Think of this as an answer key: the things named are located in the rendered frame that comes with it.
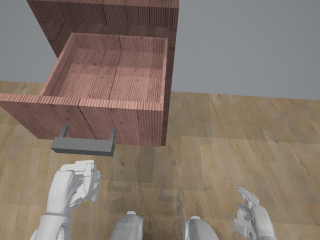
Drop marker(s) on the robot left forearm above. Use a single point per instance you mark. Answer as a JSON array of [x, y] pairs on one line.
[[53, 226]]

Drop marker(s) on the robot right shin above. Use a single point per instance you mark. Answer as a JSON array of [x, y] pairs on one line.
[[195, 217]]

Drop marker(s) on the cabinet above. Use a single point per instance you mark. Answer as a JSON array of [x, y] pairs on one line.
[[141, 18]]

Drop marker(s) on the handle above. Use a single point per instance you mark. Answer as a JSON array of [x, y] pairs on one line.
[[81, 146]]

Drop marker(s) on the left robot hand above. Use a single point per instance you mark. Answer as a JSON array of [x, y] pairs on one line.
[[82, 177]]

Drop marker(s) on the right robot hand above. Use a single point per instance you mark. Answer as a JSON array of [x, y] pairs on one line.
[[257, 221]]

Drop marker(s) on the drawer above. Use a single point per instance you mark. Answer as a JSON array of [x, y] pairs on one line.
[[99, 82]]

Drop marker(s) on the left robot thigh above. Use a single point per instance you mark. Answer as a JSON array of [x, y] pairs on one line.
[[129, 227]]

